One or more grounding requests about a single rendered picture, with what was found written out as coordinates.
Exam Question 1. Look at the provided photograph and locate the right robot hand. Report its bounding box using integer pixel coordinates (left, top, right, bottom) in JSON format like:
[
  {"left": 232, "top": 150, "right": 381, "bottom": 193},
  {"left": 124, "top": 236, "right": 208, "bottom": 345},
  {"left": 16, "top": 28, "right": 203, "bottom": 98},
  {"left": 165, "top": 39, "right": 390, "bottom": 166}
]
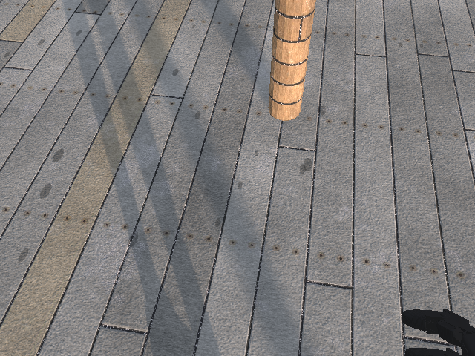
[{"left": 402, "top": 309, "right": 475, "bottom": 356}]

